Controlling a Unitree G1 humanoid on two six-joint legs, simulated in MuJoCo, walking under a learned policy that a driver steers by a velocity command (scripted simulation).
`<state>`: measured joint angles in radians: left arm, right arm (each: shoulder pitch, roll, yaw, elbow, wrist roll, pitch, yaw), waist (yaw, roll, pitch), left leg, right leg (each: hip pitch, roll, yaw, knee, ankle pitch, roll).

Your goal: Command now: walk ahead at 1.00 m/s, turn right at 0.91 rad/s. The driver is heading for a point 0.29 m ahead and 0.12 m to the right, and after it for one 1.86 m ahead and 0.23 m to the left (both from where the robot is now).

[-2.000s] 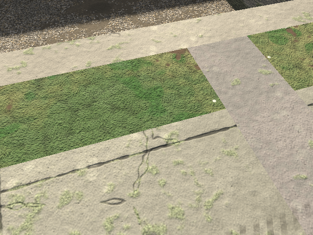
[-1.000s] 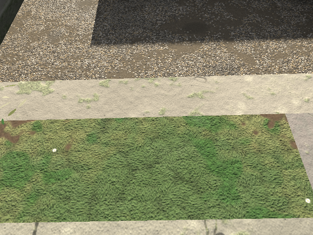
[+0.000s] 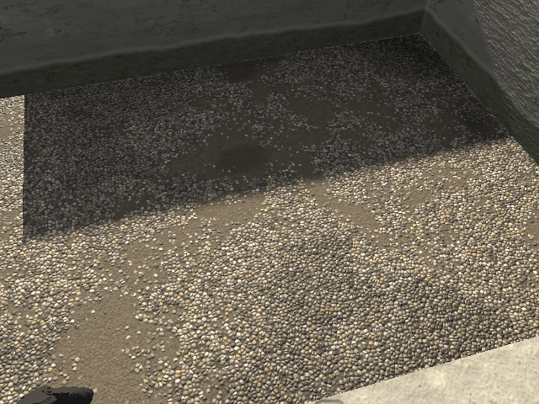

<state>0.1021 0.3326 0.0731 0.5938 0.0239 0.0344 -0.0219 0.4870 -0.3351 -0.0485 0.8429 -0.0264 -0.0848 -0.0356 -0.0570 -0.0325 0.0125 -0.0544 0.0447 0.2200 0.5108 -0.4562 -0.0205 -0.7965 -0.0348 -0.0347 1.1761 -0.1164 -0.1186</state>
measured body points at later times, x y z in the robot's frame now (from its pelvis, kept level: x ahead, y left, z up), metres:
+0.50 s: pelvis +0.27 -0.02 -0.03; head +0.27 -0.01 +0.42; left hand +0.53 +0.16 -0.11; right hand +0.25 -0.27 -0.15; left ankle +0.33 +0.07 -0.72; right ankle +0.28 -0.08 -0.65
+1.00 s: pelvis +0.22 -0.06 +0.02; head +0.24 -0.07 +0.47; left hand +0.28 +0.23 -0.08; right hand +0.48 -0.33 -0.05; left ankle +0.17 +0.06 -0.60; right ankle +0.30 -0.15 -0.72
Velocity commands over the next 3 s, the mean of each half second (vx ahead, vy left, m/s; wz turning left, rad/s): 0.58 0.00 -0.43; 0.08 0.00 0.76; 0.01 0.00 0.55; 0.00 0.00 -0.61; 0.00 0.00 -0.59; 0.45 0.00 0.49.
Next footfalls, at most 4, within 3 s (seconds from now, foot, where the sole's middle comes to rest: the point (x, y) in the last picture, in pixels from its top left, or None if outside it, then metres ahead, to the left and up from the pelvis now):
0.14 right None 0.29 -0.06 -0.76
0.42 left None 0.37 0.06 -0.76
0.76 right None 0.34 -0.14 -0.76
1.16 left None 0.16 0.06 -0.76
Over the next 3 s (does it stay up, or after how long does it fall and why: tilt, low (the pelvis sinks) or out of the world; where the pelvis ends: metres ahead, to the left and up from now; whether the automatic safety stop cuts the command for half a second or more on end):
stays up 0.07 -0.01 0.00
